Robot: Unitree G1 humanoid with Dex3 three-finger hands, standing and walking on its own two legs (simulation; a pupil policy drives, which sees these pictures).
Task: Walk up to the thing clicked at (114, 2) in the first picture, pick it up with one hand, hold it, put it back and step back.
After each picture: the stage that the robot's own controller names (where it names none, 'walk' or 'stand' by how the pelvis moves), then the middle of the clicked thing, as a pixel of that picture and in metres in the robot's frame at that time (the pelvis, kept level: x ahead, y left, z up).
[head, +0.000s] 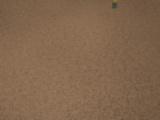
stand; (114, 4) +2.17 -0.50 -0.72
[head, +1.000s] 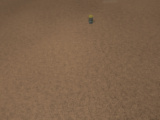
walk; (90, 19) +2.05 +0.01 -0.69
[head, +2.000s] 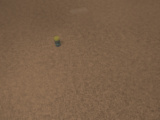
walk; (57, 41) +1.37 +0.38 -0.71
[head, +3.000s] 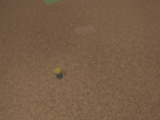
walk; (58, 73) +0.89 +0.31 -0.72
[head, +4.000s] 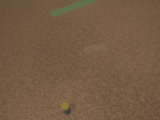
walk; (66, 108) +0.54 +0.23 -0.71
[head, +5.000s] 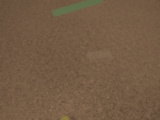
stand; out of the picture +0.40 +0.18 -0.71
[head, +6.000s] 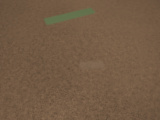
stand; out of the picture +0.36 +0.17 -0.72
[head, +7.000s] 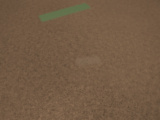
stand; out of the picture +0.36 +0.19 -0.72
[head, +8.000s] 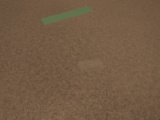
stand; out of the picture +0.35 +0.18 -0.73
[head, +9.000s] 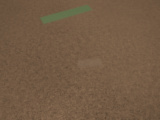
stand; out of the picture +0.35 +0.19 -0.73
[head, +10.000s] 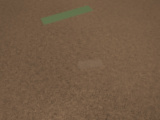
stand; out of the picture +0.34 +0.19 -0.73
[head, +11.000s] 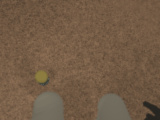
go down; (42, 78) +0.40 +0.20 -0.45
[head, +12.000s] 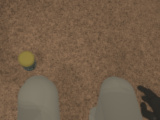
go down; (28, 61) +0.42 +0.24 -0.31
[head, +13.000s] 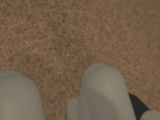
close in; out of the picture +0.40 +0.27 -0.23
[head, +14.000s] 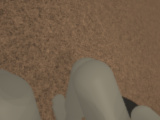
close; out of the picture +0.39 +0.28 -0.22
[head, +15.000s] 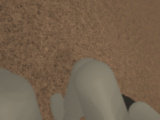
lift; out of the picture +0.38 +0.28 -0.22
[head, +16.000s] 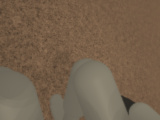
lift; out of the picture +0.35 +0.25 -0.22
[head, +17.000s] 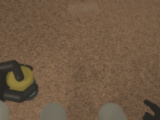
lift; (24, 84) +0.32 +0.19 -0.01
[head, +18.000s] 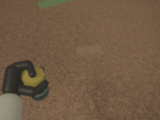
hold; (36, 84) +0.33 +0.17 +0.02
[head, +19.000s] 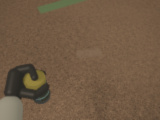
hold; (38, 87) +0.32 +0.17 +0.01
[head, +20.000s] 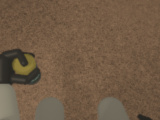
crouch; (28, 70) +0.37 +0.19 -0.08
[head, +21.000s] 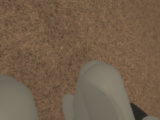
lower; out of the picture +0.38 +0.27 -0.22
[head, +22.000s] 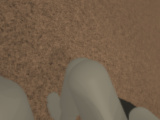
lower; out of the picture +0.40 +0.30 -0.23
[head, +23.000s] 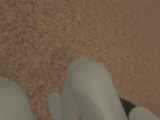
lower; out of the picture +0.40 +0.30 -0.23
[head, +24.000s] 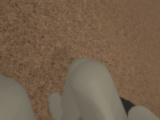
lower; out of the picture +0.40 +0.30 -0.22
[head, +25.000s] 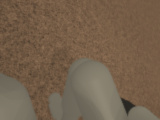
loosen; out of the picture +0.39 +0.30 -0.22
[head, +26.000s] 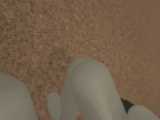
withdraw; out of the picture +0.38 +0.28 -0.23
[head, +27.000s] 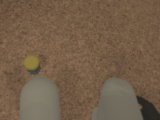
walk; (32, 65) +0.42 +0.23 -0.32
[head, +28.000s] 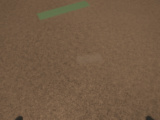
stand; out of the picture +0.34 +0.16 -0.66
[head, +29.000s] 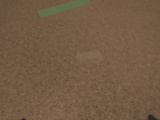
stand; out of the picture +0.36 +0.18 -0.66
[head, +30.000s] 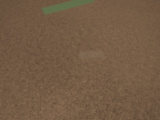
stand; out of the picture +0.36 +0.18 -0.68
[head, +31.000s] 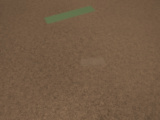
walk; out of the picture +0.38 +0.17 -0.72
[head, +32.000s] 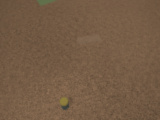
walk; (64, 103) +0.50 +0.19 -0.71
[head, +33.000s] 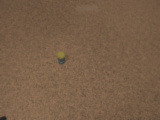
walk; (61, 58) +0.84 +0.16 -0.69
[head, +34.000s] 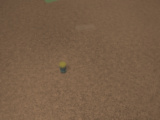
stand; (63, 67) +0.99 +0.20 -0.71
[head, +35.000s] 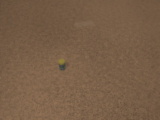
stand; (62, 64) +1.00 +0.22 -0.73
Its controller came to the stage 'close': yes
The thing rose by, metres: 0.70
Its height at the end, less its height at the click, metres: +0.00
